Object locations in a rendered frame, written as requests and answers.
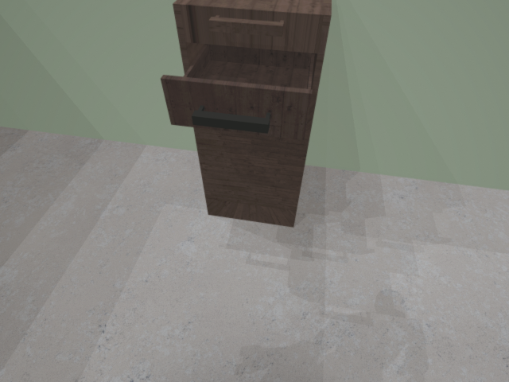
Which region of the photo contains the drawer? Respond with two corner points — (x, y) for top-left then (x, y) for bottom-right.
(161, 44), (314, 140)

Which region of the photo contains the handle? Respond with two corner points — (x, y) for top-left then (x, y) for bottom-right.
(208, 17), (284, 37)
(192, 105), (270, 134)

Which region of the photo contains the cabinet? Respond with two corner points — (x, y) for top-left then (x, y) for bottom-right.
(173, 0), (332, 227)

